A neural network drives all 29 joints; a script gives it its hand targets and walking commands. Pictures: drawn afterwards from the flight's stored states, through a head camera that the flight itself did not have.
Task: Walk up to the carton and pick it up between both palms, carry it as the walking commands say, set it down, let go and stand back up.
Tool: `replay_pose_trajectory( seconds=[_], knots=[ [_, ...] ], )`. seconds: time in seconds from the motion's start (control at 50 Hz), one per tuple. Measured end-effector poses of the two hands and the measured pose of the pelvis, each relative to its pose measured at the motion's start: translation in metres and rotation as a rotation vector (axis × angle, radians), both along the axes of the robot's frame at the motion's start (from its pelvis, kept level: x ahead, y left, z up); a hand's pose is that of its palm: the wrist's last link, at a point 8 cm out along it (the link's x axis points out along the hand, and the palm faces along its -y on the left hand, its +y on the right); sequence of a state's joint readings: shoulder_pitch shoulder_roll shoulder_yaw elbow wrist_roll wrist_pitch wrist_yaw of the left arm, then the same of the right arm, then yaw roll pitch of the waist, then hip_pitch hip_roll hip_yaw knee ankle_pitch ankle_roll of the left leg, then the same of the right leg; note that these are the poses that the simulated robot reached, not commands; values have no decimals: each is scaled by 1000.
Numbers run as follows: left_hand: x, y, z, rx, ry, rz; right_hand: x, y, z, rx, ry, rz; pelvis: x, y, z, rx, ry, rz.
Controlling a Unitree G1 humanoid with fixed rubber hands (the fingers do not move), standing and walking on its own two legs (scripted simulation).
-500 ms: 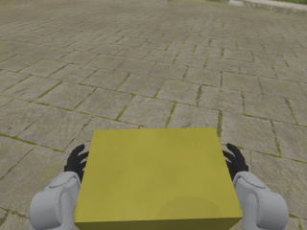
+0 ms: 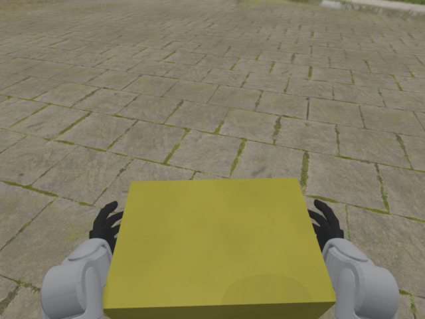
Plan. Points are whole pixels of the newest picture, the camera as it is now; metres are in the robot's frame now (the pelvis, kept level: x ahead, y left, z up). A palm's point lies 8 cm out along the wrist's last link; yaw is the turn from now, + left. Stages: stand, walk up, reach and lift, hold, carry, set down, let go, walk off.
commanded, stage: carry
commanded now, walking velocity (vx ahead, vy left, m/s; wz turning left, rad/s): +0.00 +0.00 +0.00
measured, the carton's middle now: (216, 270) +0.22 +0.01 +0.02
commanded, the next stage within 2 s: none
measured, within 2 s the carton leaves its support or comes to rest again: neither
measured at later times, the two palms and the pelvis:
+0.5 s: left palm (116, 242) +0.24 +0.18 +0.09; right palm (334, 245) +0.23 -0.19 +0.09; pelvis +0.00 -0.01 +0.00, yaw +0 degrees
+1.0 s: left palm (118, 242) +0.24 +0.17 +0.09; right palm (334, 244) +0.23 -0.19 +0.09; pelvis +0.00 -0.01 +0.00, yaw +0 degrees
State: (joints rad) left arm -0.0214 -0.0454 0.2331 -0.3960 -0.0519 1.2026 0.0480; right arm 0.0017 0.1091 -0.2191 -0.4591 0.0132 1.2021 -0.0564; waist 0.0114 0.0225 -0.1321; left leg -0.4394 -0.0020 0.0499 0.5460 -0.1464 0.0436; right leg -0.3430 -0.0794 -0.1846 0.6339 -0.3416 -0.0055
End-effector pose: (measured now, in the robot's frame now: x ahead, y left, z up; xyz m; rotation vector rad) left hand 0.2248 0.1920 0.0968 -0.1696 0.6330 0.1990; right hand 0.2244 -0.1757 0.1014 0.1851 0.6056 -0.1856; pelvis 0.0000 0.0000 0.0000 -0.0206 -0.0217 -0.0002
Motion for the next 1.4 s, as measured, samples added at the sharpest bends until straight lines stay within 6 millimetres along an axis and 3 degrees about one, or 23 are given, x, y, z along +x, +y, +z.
replay_pose_trajectory(
  seconds=[0.22,0.34,0.52,1.0,1.4],
  knots=[
    [2,9,-12,-21,21,1,3,9,-4,-21,22,1,2,7,-3,-17,10,11],
    [12,-1,-16,-7,43,-23,5,-1,-12,-11,43,-22,1,3,2,0,42,-13],
    [13,-16,-5,7,0,-21,6,-16,-6,2,1,-19,-1,-12,3,8,42,4],
    [15,-18,-10,6,23,-18,9,-18,-10,1,24,-16,2,-14,3,9,45,7],
    [21,-17,-34,6,55,-28,17,-18,-31,-9,54,-12,2,-14,3,10,46,7]
  ],
)
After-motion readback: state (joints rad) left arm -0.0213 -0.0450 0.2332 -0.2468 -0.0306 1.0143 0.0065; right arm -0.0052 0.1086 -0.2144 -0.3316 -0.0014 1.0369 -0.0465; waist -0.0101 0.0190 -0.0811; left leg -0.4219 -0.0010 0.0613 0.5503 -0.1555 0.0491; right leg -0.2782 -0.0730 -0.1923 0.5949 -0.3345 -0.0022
